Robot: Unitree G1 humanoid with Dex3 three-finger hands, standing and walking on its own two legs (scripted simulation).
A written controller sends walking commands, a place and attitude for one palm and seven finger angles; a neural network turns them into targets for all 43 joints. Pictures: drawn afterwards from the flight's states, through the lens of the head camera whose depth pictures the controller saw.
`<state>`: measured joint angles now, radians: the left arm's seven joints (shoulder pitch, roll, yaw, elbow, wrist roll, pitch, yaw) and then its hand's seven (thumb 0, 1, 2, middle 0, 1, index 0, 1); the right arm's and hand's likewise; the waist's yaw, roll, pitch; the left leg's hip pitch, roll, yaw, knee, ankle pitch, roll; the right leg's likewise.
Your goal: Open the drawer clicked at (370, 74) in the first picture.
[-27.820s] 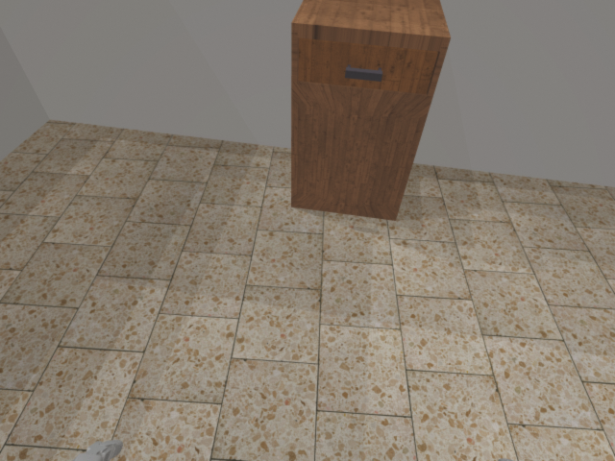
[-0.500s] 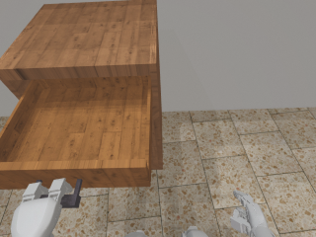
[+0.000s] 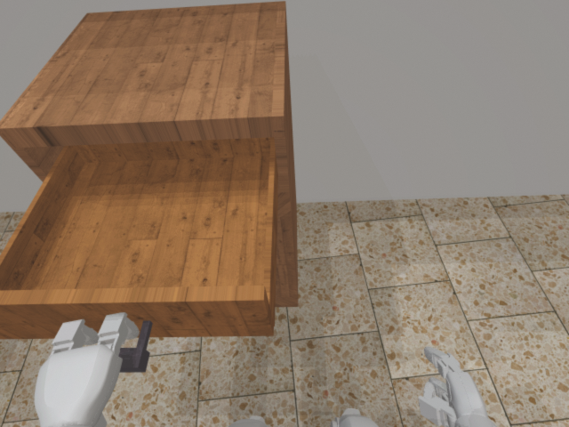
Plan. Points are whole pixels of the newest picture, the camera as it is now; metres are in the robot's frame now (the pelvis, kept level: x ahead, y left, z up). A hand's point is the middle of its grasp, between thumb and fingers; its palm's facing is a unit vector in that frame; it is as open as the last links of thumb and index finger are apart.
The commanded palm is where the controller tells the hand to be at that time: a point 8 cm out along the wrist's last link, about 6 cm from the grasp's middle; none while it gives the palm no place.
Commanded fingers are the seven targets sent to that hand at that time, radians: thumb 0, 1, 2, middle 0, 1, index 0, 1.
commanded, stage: lift the hand off the handle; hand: left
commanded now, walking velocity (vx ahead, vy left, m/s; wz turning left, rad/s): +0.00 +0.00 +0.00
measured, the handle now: (105, 344) +0.22 +0.28 +0.00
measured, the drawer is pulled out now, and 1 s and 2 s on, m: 0.30 0.30 0.30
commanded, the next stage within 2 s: draw the hand back to the body in 1.20 s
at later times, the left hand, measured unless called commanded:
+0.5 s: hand (73, 372) +0.17 +0.28 +0.04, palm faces -0.05 -0.07 -1.00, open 13.4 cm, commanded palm +0.16 +0.27 +0.12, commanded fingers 0.00 -0.50 0.30 -0.30 -1.20 -0.30 -1.20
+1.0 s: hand (37, 345) +0.18 +0.27 +0.12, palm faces +0.02 -0.11 -0.99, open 13.8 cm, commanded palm +0.16 +0.27 +0.19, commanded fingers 0.00 -0.50 0.30 -0.30 -1.20 -0.30 -1.20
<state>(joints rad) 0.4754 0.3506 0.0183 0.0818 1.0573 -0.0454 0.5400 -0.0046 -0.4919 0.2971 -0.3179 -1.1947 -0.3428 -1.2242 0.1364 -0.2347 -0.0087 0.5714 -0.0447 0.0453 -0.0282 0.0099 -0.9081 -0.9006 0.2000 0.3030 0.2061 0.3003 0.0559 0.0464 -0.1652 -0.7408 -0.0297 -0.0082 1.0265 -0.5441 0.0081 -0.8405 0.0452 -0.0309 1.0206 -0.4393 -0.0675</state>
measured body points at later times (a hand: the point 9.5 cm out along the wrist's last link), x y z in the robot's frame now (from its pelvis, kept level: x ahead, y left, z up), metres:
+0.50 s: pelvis +0.01 +0.01 +0.03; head +0.05 -0.02 +0.48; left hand +0.17 +0.28 +0.09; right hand +0.22 -0.22 -0.06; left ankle -0.02 +0.12 -0.67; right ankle +0.03 -0.08 -0.67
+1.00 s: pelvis +0.03 +0.03 +0.05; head +0.04 -0.01 +0.50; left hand +0.18 +0.28 +0.17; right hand +0.25 -0.18 -0.03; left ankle -0.02 +0.12 -0.67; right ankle +0.03 -0.08 -0.67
